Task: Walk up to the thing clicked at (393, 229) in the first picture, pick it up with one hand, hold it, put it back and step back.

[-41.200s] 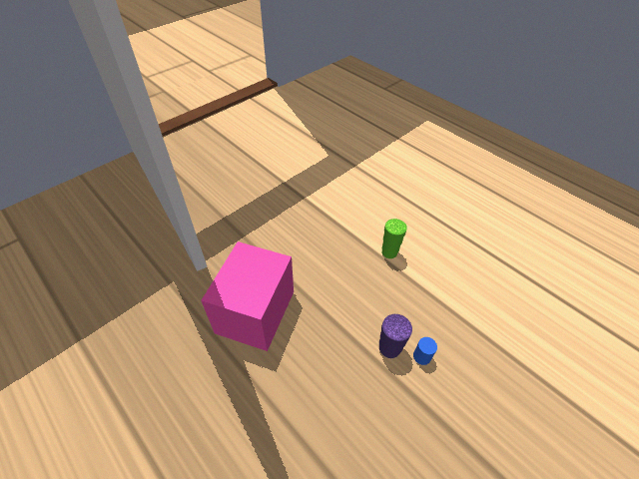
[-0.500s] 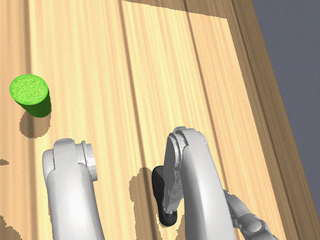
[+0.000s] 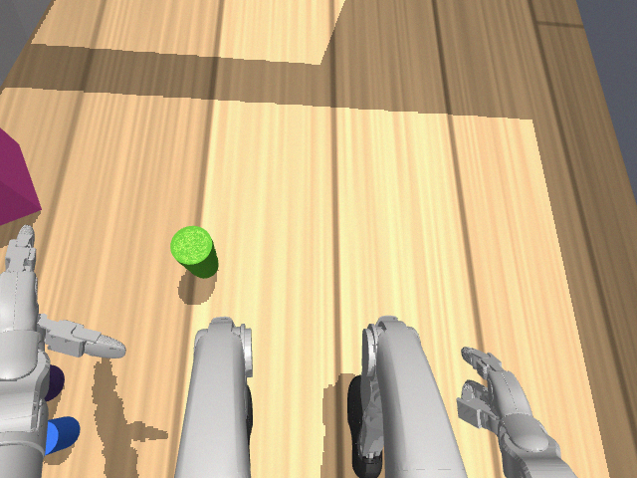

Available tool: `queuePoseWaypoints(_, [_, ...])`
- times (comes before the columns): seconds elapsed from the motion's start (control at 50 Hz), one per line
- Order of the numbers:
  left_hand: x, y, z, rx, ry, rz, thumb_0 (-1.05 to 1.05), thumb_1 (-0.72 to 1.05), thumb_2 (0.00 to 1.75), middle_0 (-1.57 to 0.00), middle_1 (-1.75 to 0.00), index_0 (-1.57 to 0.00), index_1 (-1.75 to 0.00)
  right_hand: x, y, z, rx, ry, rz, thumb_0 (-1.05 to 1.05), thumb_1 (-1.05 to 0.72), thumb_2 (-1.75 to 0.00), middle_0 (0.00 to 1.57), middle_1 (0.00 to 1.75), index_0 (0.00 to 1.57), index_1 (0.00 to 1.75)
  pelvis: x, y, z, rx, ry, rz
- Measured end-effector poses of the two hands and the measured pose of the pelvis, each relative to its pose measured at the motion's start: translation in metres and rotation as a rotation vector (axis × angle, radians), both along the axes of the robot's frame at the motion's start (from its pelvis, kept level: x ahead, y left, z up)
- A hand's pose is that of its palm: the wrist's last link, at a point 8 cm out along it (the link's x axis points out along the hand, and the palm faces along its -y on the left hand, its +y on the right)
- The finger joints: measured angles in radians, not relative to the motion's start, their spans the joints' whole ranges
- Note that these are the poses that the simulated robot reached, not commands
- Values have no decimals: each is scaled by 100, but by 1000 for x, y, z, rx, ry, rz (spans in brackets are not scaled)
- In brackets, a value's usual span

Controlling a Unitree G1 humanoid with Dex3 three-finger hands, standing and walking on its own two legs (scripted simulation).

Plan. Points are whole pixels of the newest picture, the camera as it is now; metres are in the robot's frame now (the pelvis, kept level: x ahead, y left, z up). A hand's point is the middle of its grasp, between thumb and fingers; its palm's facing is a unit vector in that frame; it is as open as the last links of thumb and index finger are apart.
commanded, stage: home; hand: left
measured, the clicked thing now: (198, 256) +0.47 +0.23 -0.43
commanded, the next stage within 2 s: none
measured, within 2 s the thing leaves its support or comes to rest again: neither
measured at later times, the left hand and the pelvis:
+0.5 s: hand (63, 340) +0.25 +0.21 +0.11, palm faces +0.16 -0.93 -0.34, open 17.5 cm; pelvis +0.07 +0.00 +0.18, yaw +3 degrees
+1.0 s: hand (40, 385) +0.22 +0.19 +0.16, palm faces +0.18 -0.94 -0.29, open 17.7 cm; pelvis +0.07 +0.00 +0.21, yaw +4 degrees
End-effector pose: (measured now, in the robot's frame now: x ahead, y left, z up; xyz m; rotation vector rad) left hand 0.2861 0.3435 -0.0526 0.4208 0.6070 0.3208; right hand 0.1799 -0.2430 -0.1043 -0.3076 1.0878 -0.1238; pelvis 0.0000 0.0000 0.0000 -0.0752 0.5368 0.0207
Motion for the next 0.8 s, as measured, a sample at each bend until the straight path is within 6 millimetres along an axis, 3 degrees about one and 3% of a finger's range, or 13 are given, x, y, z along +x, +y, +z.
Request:
queuePoseWaypoints(0.18, [-22, -38, 72, -73, 85, 46, -1, -55, 5, -6, -5, -6, -5, 33, -6, 89, -9, -134, -9, 1, -90, -90, 20, 30, 20, 31, 25, -7, 77, 23, -79, 21])
queuePoseWaypoints(0.46, [-52, -86, 181, -156, 137, 59, -1, -55, 5, -6, -5, -6, -5, 33, 4, 199, -24, -243, -76, 1, -90, -90, 20, 30, 20, 31, 63, -3, 175, 38, -258, 43])
queuePoseWaypoints(0.62, [-68, -102, 230, -182, 89, 37, -1, -57, 4, -6, -5, -6, -5, 45, 16, 236, -13, -357, -81, 1, -90, -90, 20, 30, 20, 31, 75, 3, 201, 44, -340, 45])
queuePoseWaypoints(0.72, [-77, -105, 241, -197, 77, 40, -1, -57, 4, -6, -5, -6, -5, 58, 23, 248, 0, -417, -53, 1, -90, -90, 20, 30, 20, 31, 75, 5, 208, 47, -372, 48])
queuePoseWaypoints(0.8, [-85, -104, 239, -205, 97, 52, -1, -57, 4, -6, -5, -5, -5, 64, 25, 254, 4, -443, -24, 1, -90, -90, 20, 30, 21, 31, 73, 4, 210, 49, -385, 51])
